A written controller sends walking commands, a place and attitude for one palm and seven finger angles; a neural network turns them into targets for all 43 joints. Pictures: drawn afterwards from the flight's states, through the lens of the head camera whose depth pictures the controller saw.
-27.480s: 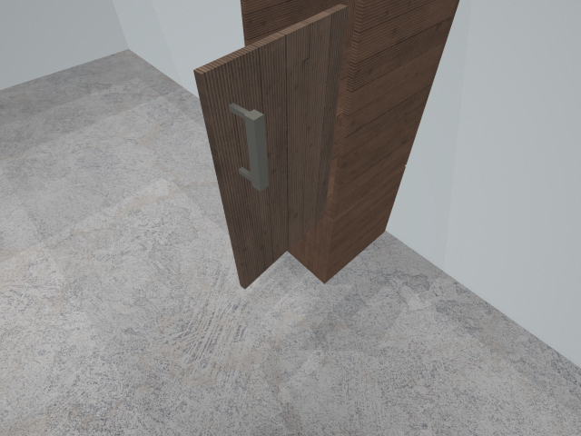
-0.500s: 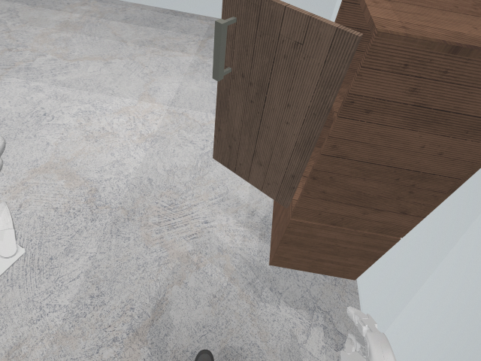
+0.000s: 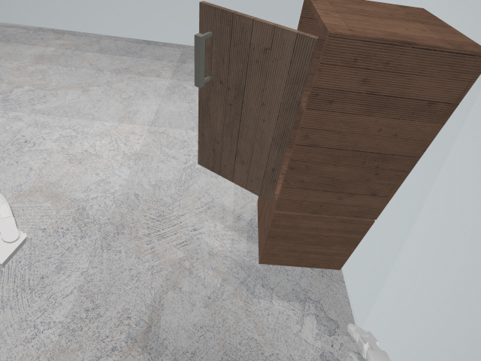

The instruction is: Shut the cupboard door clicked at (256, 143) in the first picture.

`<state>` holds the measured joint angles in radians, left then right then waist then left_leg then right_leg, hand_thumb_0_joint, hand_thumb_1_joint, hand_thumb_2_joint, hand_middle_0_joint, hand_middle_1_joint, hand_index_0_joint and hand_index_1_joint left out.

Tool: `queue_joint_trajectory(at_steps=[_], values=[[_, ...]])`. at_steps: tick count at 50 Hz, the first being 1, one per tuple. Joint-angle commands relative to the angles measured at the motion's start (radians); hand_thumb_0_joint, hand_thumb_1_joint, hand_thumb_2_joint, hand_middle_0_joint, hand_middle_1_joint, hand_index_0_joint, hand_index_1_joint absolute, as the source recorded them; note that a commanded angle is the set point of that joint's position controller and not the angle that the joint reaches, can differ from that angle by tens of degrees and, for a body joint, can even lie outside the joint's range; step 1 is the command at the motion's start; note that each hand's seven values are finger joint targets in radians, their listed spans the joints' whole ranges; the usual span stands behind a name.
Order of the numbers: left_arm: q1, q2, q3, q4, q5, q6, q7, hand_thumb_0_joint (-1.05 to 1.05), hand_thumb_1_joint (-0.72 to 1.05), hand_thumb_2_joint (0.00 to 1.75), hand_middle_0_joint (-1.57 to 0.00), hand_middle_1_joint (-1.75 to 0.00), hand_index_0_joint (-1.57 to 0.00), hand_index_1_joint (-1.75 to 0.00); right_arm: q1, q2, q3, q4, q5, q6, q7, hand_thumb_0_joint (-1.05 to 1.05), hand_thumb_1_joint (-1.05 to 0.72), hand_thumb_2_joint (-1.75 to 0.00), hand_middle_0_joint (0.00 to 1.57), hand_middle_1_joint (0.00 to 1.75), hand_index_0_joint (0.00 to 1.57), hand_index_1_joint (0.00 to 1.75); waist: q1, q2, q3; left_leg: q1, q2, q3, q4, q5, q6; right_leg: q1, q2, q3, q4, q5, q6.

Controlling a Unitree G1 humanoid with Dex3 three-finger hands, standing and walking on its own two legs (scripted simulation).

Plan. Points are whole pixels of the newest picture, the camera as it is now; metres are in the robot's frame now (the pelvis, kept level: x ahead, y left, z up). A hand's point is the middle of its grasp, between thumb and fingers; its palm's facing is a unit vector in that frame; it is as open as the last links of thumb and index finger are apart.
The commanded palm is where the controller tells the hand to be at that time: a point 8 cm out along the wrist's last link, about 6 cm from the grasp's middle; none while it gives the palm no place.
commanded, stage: stop stepping back and stand still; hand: left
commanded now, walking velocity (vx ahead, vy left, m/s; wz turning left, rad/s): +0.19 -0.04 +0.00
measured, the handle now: (204, 59) +0.89 +0.11 +0.11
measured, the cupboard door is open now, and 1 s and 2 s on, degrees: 59 59 59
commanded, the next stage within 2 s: let the arm hang, fingers relaxed in 0.48 s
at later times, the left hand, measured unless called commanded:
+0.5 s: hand out of the picture +0.21 +0.30 +0.19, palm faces +0.38 -0.79 -0.48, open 7.4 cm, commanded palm +0.15 +0.34 +0.18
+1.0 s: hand out of the picture +0.03 +0.23 -0.18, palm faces +0.12 -0.98 -0.17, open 6.9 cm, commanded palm none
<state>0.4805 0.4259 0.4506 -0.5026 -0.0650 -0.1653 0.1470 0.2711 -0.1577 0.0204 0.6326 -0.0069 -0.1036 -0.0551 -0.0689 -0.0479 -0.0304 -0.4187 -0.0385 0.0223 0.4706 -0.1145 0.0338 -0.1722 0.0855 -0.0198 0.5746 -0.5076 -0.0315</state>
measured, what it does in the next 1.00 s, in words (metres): steps on the spot: right foot, then left foot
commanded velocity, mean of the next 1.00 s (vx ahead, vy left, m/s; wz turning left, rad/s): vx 0.02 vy -0.06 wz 0.00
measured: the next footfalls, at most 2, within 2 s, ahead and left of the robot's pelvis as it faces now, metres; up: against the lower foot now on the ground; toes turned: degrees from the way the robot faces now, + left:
right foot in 0.02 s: +0.01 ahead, -0.10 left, +0.00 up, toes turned -5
left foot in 0.24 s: +0.06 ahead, +0.17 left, +0.00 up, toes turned +5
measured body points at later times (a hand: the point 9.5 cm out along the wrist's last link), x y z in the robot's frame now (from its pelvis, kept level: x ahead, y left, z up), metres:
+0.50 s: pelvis +0.01 +0.04 +0.01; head +0.01 +0.07 +0.46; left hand +0.18 +0.34 +0.21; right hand +0.16 -0.16 -0.07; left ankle +0.04 +0.15 -0.73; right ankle +0.01 -0.05 -0.73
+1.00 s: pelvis +0.01 +0.05 +0.01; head +0.03 +0.08 +0.45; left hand +0.02 +0.28 -0.16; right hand +0.03 -0.20 -0.13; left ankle +0.02 +0.17 -0.73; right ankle +0.00 -0.05 -0.73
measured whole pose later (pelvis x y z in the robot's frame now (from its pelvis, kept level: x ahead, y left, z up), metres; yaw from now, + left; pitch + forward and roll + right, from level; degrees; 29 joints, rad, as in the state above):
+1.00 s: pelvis +0.01 +0.05 +0.01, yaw +4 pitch +0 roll -2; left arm 0.27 0.20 0.04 0.97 0.01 0.02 0.02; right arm 0.31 -0.17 0.00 1.01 -0.03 0.04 -0.03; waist 0.00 -0.04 0.05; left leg -0.27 0.03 -0.01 0.54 -0.26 -0.01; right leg -0.18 0.02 -0.14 0.46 -0.27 -0.04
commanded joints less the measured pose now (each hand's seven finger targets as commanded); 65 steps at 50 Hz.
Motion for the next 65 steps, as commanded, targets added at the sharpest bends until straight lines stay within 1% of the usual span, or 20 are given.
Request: queue_joint_trajectory(at_steps=[1, 2, 3, 6, 10, 11, 12, 13, 15, 21, 26, 28, 29, 31, 35, 38, 41, 44, 53, 65], values=[[0.219, 0.245, 0.189, -0.267, 0.004, -0.069, 0.003, 0.00, 0.90, 0.90, -0.20, -0.30, -0.20, -0.30, -0.092, -0.146, -0.070, -0.162, -0.009, 0.000, 0.010, 0.00, -0.90, -0.90, 0.20, 0.30, 0.20, 0.30, 0.079, 0.021, -0.130, -0.020, 0.022, -0.010, 0.160, -0.303, -0.077, 0.029, -0.225, 0.197, -0.339, -0.078, -0.079], [0.160, 0.228, 0.162, -0.273, -0.009, -0.058, 0.010, 0.00, 0.90, 0.90, -0.20, -0.30, -0.20, -0.30, -0.090, -0.147, -0.078, -0.142, -0.003, 0.019, 0.004, 0.00, -0.90, -0.90, 0.20, 0.30, 0.20, 0.30, 0.068, -0.140, -0.079, -0.056, 0.000, -0.023, 0.433, -0.257, -0.075, -0.130, -0.379, 0.401, -0.428, -0.253, -0.179], [0.107, 0.225, 0.166, -0.232, -0.006, -0.049, 0.021, 0.00, 0.90, 0.90, -0.20, -0.30, -0.20, -0.30, -0.082, -0.161, -0.080, -0.127, -0.001, 0.030, -0.004, 0.00, -0.90, -0.90, 0.20, 0.30, 0.20, 0.30, 0.052, -0.168, 0.006, -0.179, 0.033, -0.061, 0.589, -0.235, -0.069, -0.189, -0.439, 0.448, -0.456, -0.289, -0.232], [-0.080, 0.201, 0.116, -0.104, 0.010, -0.062, 0.043, 0.00, 0.90, 0.90, -0.20, -0.30, -0.20, -0.30, -0.106, -0.156, -0.055, -0.122, 0.000, 0.009, -0.022, 0.00, -0.90, -0.90, 0.20, 0.30, 0.20, 0.30, 0.031, -0.027, 0.068, -0.150, 0.128, -0.064, 0.428, -0.269, -0.042, -0.168, -0.365, 0.256, -0.372, -0.142, -0.160], [-0.191, 0.128, -0.013, -0.074, 0.032, -0.043, 0.052, 0.00, 0.90, 0.90, -0.20, -0.30, -0.20, -0.30, -0.113, -0.168, -0.059, -0.105, 0.006, -0.019, -0.051, 0.00, -0.90, -0.90, 0.20, 0.30, 0.20, 0.30, 0.047, 0.005, 0.059, 0.177, 0.067, 0.065, 0.094, -0.221, -0.015, -0.220, -0.243, 0.064, -0.228, -0.097, -0.082], [-0.195, 0.130, -0.024, -0.130, 0.027, -0.042, 0.049, 0.00, 0.90, 0.90, -0.20, -0.30, -0.20, -0.30, -0.122, -0.185, -0.065, -0.120, 0.016, -0.032, -0.058, 0.00, -0.90, -0.90, 0.20, 0.30, 0.20, 0.30, 0.044, 0.100, 0.051, 0.232, 0.110, -0.018, -0.006, -0.241, -0.001, -0.232, -0.203, 0.032, -0.116, -0.024, -0.047], [-0.186, 0.130, -0.021, -0.193, 0.028, -0.047, 0.046, 0.00, 0.90, 0.90, -0.20, -0.30, -0.20, -0.30, -0.127, -0.204, -0.067, -0.137, 0.015, -0.036, -0.057, 0.00, -0.90, -0.90, 0.20, 0.30, 0.20, 0.30, 0.049, 0.241, 0.042, 0.254, 0.216, -0.203, -0.109, -0.205, 0.036, -0.252, -0.108, -0.030, 0.039, 0.055, 0.005], [-0.189, 0.152, 0.006, -0.250, 0.021, -0.057, 0.043, 0.00, 0.90, 0.90, -0.20, -0.30, -0.20, -0.30, -0.141, -0.205, -0.061, -0.163, 0.018, -0.040, -0.050, 0.00, -0.90, -0.90, 0.20, 0.30, 0.20, 0.30, 0.056, 0.264, 0.032, 0.236, 0.298, -0.375, -0.179, -0.128, 0.067, -0.244, -0.053, -0.043, 0.117, 0.115, 0.037], [-0.123, 0.196, 0.065, -0.295, 0.016, -0.069, 0.026, 0.00, 0.90, 0.90, -0.20, -0.30, -0.20, -0.30, -0.145, -0.157, -0.051, -0.130, -0.006, -0.059, -0.031, 0.00, -0.90, -0.90, 0.20, 0.30, 0.20, 0.30, 0.044, 0.289, 0.018, 0.146, 0.341, -0.481, -0.330, -0.346, 0.063, -0.213, -0.068, 0.037, 0.266, 0.021, 0.040], [0.101, 0.202, 0.140, -0.291, 0.012, -0.070, 0.024, 0.00, 0.90, 0.90, -0.20, -0.30, -0.20, -0.30, -0.121, -0.156, -0.054, -0.134, -0.008, -0.055, 0.006, 0.00, -0.90, -0.90, 0.20, 0.30, 0.20, 0.30, 0.067, 0.300, -0.050, 0.143, 0.284, -0.171, -0.203, -0.074, 0.035, -0.056, -0.048, -0.027, -0.008, 0.170, 0.042], [0.080, 0.187, 0.136, -0.125, 0.011, -0.046, 0.018, 0.00, 0.90, 0.90, -0.20, -0.30, -0.20, -0.30, -0.102, -0.153, -0.056, -0.148, 0.004, -0.025, -0.007, 0.00, -0.90, -0.90, 0.20, 0.30, 0.20, 0.30, 0.057, 0.164, -0.062, 0.036, 0.199, -0.075, -0.089, -0.117, -0.016, 0.111, -0.093, 0.037, -0.200, 0.366, 0.022], [0.057, 0.144, 0.087, -0.113, -0.001, -0.036, 0.013, 0.00, 0.90, 0.90, -0.20, -0.30, -0.20, -0.30, -0.099, -0.155, -0.060, -0.148, 0.020, -0.019, -0.010, 0.00, -0.90, -0.90, 0.20, 0.30, 0.20, 0.30, 0.059, 0.044, -0.087, 0.093, 0.150, -0.042, -0.012, -0.116, -0.027, 0.045, -0.139, 0.126, -0.194, 0.423, 0.000], [-0.005, -0.021, -0.338, 0.572, 0.107, 0.087, -0.128, 0.00, 0.90, 0.90, -0.20, -0.30, -0.20, -0.30, -0.167, -0.305, -0.100, 0.039, 0.013, -0.070, 0.062, 0.00, -0.90, -0.90, 0.20, 0.30, 0.20, 0.30, 0.024, 0.004, -0.049, 0.071, 0.161, -0.050, 0.236, 0.122, -0.029, -0.091, -0.289, 0.096, -0.059, 0.823, -0.048], [-0.072, -0.055, -0.344, 0.629, 0.105, 0.157, -0.151, 0.00, 0.90, 0.90, -0.20, -0.30, -0.20, -0.30, -0.076, -0.229, -0.106, 0.040, 0.002, 0.001, 0.049, 0.00, -0.90, -0.90, 0.20, 0.30, 0.20, 0.30, 0.026, -0.116, -0.116, 0.088, 0.126, -0.058, 0.280, 0.009, -0.031, -0.101, -0.301, 0.140, -0.024, 0.916, -0.109], [-0.157, -0.062, -0.356, 0.861, 0.111, 0.171, -0.142, 0.00, 0.90, 0.90, -0.20, -0.30, -0.20, -0.30, -0.100, -0.168, -0.073, 0.019, -0.020, 0.098, 0.041, 0.00, -0.90, -0.90, 0.20, 0.30, 0.20, 0.30, 0.061, -0.309, 0.005, -0.054, 0.044, -0.017, 0.406, -0.403, -0.036, -0.056, -0.356, 0.144, -0.083, 0.882, -0.175], [-0.209, -0.045, -0.374, 1.036, 0.103, 0.179, -0.127, 0.00, 0.90, 0.90, -0.20, -0.30, -0.20, -0.30, -0.076, -0.149, -0.067, 0.076, -0.025, 0.127, 0.042, 0.00, -0.90, -0.90, 0.20, 0.30, 0.20, 0.30, 0.051, -0.136, 0.020, 0.037, 0.051, 0.006, 0.257, -0.301, -0.044, -0.028, -0.328, 0.112, -0.065, 0.869, -0.141], [-0.230, -0.078, -0.398, 1.187, 0.086, 0.177, -0.123, 0.00, 0.90, 0.90, -0.20, -0.30, -0.20, -0.30, -0.048, -0.175, -0.051, 0.156, -0.028, 0.115, 0.037, 0.00, -0.90, -0.90, 0.20, 0.30, 0.20, 0.30, 0.057, 0.087, -0.017, 0.204, 0.161, -0.124, 0.029, 0.165, -0.010, -0.083, -0.207, 0.040, -0.057, 0.464, -0.016], [-0.184, -0.146, -0.382, 1.330, 0.084, 0.184, -0.122, 0.00, 0.90, 0.90, -0.20, -0.30, -0.20, -0.30, -0.078, -0.141, -0.047, 0.225, -0.027, 0.110, 0.026, 0.00, -0.90, -0.90, 0.20, 0.30, 0.20, 0.30, 0.086, 0.326, 0.049, 0.048, 0.166, -0.154, -0.085, -0.069, 0.016, 0.032, -0.161, 0.023, -0.150, 0.237, 0.000], [-0.148, -0.163, -0.421, 1.541, 0.074, 0.155, -0.122, 0.00, 0.90, 0.90, -0.20, -0.30, -0.20, -0.30, 0.072, -0.104, -0.041, 0.375, -0.006, 0.103, 0.013, 0.00, -0.90, -0.90, 0.20, 0.30, 0.20, 0.30, 0.060, 0.058, 0.029, 0.204, 0.148, -0.084, -0.084, 0.030, -0.008, 0.045, -0.196, 0.034, -0.256, 0.385, -0.016], [-0.062, -0.217, -0.437, 1.648, 0.074, 0.158, -0.108, 0.00, 0.90, 0.90, -0.20, -0.30, -0.20, -0.30, 0.120, -0.053, -0.027, 0.477, -0.005, 0.102, 0.010, 0.00, -0.90, -0.90, 0.20, 0.30, 0.20, 0.30, 0.061, 0.017, 0.147, 0.200, 0.137, -0.069, -0.152, -0.074, 0.004, -0.031, -0.184, 0.043, -0.271, 0.276, -0.001]])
